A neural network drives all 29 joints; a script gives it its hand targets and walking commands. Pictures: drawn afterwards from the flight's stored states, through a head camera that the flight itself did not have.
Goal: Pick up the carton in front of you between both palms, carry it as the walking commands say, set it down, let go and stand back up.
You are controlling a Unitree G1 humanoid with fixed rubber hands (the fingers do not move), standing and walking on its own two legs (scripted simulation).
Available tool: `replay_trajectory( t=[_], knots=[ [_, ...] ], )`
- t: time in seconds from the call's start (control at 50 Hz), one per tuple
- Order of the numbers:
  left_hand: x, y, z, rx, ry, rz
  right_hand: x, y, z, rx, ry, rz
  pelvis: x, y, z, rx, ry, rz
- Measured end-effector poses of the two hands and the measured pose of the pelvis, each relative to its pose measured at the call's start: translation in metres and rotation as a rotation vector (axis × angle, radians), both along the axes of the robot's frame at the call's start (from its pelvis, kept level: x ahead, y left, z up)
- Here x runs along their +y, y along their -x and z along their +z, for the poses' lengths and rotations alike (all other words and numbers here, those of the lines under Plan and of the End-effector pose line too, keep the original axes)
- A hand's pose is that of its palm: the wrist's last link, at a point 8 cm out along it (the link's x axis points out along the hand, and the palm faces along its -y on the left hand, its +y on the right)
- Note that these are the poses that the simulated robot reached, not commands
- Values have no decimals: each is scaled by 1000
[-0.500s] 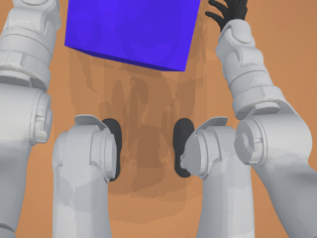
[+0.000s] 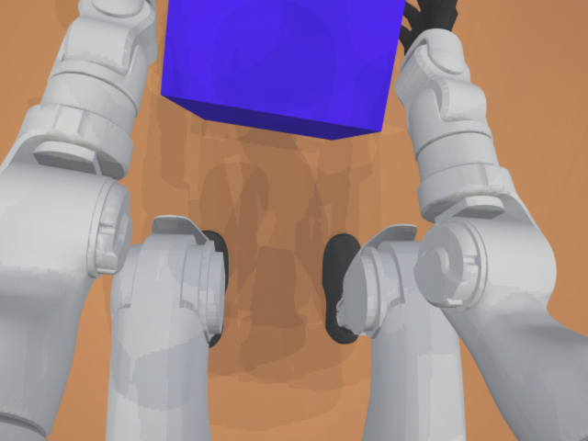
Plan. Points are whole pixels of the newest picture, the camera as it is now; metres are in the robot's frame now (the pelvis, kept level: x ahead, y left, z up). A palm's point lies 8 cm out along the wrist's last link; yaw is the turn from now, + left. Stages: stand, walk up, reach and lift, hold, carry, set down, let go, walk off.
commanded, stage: reach and lift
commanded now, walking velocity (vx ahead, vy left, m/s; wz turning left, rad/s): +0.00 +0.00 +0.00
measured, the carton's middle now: (282, 42) +0.53 +0.05 -0.22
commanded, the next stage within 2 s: none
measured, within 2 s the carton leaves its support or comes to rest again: neither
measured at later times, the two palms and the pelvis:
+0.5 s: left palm out of the picture +0.48 +0.21 +0.05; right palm (576, 11) +0.49 -0.09 +0.06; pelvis +0.00 -0.02 +0.11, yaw +6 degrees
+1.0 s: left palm out of the picture +0.44 +0.20 +0.20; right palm out of the picture +0.47 -0.10 +0.21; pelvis +0.04 -0.02 +0.24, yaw +8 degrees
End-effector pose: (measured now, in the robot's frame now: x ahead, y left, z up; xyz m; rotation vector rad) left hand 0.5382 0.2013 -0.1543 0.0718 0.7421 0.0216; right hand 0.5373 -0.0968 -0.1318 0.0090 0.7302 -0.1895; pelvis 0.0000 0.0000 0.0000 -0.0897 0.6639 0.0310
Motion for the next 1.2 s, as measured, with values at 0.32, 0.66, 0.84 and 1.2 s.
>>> replay_trajectory(
  t=[0.32, 0.66, 0.84, 1.2],
  knots=[
    [15, 48, 150, -41, 24, 127, 14, 39, 131, -59, -51, 27, -17, 5, 67, 39, -18, 75],
    [6, 72, 243, -62, 24, 171, 6, 49, 228, -82, -43, 67, -24, -13, 147, 71, -46, 72],
    [2, 88, 298, -60, 46, 193, 2, 60, 286, -82, -44, 74, -22, -29, 193, 11, -51, 85],
    [-10, 123, 417, -52, 49, 232, -8, 86, 405, -73, -39, 108, -16, -62, 297, -180, -81, 98]
  ],
)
